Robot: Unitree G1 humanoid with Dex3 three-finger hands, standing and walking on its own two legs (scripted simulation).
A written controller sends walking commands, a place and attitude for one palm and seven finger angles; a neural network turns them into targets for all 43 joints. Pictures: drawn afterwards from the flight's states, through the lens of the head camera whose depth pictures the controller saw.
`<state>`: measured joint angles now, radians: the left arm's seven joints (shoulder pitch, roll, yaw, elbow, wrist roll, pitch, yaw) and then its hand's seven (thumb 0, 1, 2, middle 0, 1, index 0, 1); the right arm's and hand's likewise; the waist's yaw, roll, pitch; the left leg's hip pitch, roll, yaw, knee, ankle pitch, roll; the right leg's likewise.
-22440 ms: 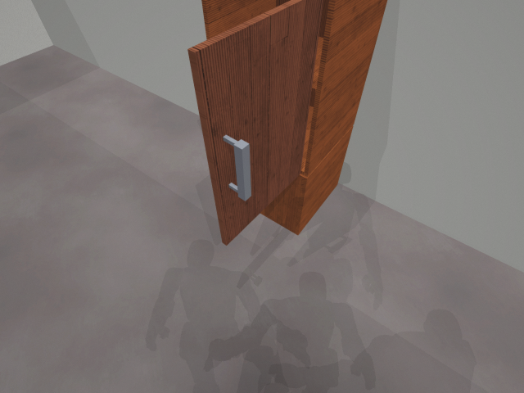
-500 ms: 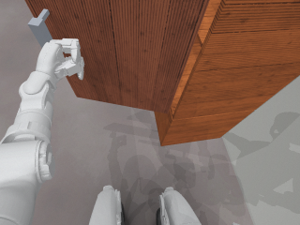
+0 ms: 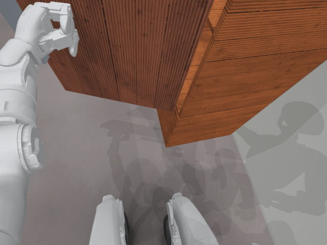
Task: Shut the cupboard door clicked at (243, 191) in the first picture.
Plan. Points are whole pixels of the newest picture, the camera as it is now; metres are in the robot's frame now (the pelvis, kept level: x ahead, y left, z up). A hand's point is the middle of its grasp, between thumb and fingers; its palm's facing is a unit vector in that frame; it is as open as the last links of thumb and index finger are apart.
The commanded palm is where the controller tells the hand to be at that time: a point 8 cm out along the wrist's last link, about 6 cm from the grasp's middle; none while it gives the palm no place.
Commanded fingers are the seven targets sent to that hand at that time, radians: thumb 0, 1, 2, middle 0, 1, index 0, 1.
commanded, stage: push the door shut along its arc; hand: left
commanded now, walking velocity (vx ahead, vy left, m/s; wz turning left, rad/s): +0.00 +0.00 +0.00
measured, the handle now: (28, 24) +0.59 +0.23 +0.10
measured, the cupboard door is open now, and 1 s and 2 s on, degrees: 67 58 58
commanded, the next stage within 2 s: pull the fist back off the door in 0.20 s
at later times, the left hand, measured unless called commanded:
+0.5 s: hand (83, 24) +0.59 +0.12 +0.10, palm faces +0.08 -0.99 +0.06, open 3.1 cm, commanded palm +0.56 +0.13 +0.11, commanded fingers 0.00 0.90 0.90 -1.30 -1.50 -1.30 -1.50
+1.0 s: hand (86, 54) +0.52 +0.12 +0.09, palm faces +0.10 -0.99 -0.05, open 3.1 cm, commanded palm +0.48 +0.15 +0.11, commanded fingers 0.00 0.90 0.90 -1.30 -1.50 -1.30 -1.50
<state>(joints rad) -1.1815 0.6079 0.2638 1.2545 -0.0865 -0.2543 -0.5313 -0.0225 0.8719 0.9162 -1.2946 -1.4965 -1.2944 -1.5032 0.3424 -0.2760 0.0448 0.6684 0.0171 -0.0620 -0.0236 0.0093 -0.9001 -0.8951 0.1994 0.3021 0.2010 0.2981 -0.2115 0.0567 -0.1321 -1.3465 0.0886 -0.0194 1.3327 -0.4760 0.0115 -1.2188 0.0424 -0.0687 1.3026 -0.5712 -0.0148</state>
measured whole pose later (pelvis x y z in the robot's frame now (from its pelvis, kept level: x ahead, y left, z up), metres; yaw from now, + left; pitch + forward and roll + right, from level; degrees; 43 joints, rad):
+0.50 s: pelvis +0.00 +0.01 -0.01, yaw +0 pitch +31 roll -5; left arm -1.27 0.43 0.35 1.21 0.01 -0.21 0.06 0.02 0.88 0.92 -1.29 -1.50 -1.29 -1.50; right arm 0.41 -0.23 0.03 0.66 -0.08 -0.09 0.06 0.01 -0.90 -0.90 0.20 0.30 0.20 0.30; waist -0.24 0.07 -0.15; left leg -1.43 0.08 -0.02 1.35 -0.46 0.02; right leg -1.30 0.03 -0.07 1.31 -0.56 0.00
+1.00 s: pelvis +0.03 -0.02 +0.04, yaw +2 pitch +24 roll -1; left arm -0.81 0.28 0.28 1.08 -0.04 -0.44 0.03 0.02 0.90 0.90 -1.29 -1.50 -1.29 -1.50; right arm 0.41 -0.26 -0.04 0.65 -0.04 0.02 0.07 0.01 -0.90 -0.90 0.20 0.30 0.20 0.30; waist -0.15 0.04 -0.15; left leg -1.10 0.07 0.01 1.13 -0.45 -0.02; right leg -1.00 0.03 -0.05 1.15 -0.56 -0.04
